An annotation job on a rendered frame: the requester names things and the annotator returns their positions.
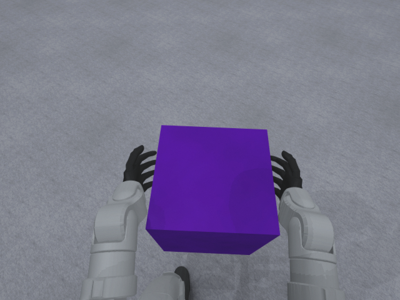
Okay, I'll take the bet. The carton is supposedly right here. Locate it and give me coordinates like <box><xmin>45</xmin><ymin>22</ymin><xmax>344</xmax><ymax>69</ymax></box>
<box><xmin>146</xmin><ymin>125</ymin><xmax>280</xmax><ymax>255</ymax></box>

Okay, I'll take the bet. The robot left forearm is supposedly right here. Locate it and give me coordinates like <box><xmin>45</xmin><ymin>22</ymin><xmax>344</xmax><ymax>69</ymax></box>
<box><xmin>79</xmin><ymin>181</ymin><xmax>148</xmax><ymax>300</ymax></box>

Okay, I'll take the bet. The robot right forearm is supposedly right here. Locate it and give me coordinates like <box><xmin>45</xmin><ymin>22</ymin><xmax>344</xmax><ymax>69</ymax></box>
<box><xmin>278</xmin><ymin>187</ymin><xmax>346</xmax><ymax>300</ymax></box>

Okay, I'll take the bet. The robot left thigh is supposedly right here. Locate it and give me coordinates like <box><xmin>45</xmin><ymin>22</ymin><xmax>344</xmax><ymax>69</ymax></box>
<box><xmin>138</xmin><ymin>275</ymin><xmax>185</xmax><ymax>300</ymax></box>

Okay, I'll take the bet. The robot right hand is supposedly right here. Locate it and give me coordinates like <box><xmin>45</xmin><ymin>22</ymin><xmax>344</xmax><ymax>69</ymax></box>
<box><xmin>271</xmin><ymin>151</ymin><xmax>303</xmax><ymax>200</ymax></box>

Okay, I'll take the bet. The robot left foot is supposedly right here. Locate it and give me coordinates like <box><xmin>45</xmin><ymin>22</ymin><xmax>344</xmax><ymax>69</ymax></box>
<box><xmin>174</xmin><ymin>266</ymin><xmax>190</xmax><ymax>300</ymax></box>

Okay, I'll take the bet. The robot left hand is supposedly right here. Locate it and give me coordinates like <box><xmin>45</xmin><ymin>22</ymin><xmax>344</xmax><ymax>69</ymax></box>
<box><xmin>123</xmin><ymin>145</ymin><xmax>157</xmax><ymax>192</ymax></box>

